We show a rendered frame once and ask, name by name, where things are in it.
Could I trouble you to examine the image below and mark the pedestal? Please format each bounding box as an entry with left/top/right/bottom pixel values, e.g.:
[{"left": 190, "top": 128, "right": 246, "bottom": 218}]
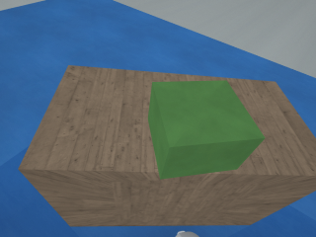
[{"left": 18, "top": 65, "right": 316, "bottom": 227}]

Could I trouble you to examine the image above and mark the carton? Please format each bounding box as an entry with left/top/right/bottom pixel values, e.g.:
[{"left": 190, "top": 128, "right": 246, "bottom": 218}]
[{"left": 148, "top": 80, "right": 265, "bottom": 180}]

